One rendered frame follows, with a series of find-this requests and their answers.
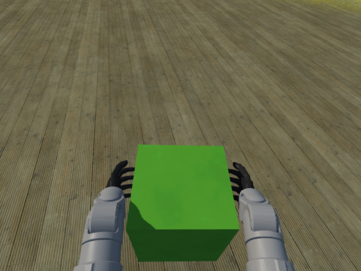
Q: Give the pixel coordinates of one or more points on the carton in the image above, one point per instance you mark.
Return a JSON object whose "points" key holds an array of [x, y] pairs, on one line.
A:
{"points": [[181, 206]]}

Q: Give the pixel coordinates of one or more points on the left robot forearm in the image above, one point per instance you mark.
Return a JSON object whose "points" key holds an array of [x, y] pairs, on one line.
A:
{"points": [[103, 233]]}

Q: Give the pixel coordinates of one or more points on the right robot forearm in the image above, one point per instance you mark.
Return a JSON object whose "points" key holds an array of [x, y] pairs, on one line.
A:
{"points": [[262, 232]]}

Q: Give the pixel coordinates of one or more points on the left robot hand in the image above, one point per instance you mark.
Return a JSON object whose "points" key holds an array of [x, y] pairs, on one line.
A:
{"points": [[116, 179]]}

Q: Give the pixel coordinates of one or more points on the right robot hand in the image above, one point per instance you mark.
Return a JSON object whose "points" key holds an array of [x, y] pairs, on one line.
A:
{"points": [[243, 182]]}

